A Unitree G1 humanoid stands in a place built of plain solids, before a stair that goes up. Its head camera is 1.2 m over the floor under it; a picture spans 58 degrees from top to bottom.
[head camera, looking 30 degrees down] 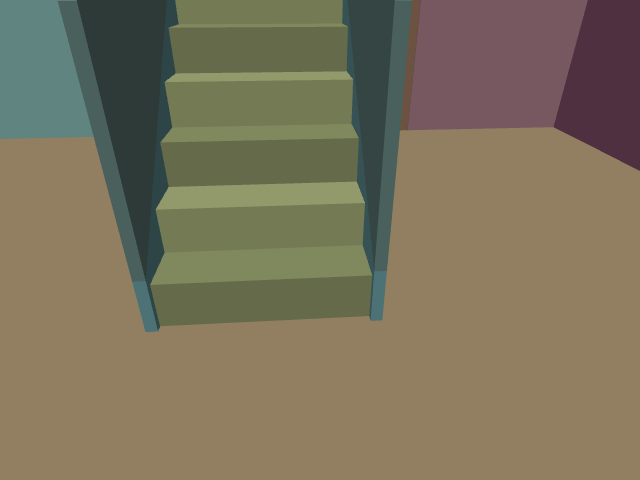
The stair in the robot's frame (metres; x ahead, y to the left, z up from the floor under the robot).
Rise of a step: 0.21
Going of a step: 0.24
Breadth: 0.88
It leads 4 degrees to the left of straight ahead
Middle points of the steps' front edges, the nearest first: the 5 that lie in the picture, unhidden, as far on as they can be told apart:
1.40 0.22 0.21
1.64 0.24 0.42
1.87 0.26 0.63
2.11 0.28 0.84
2.35 0.30 1.05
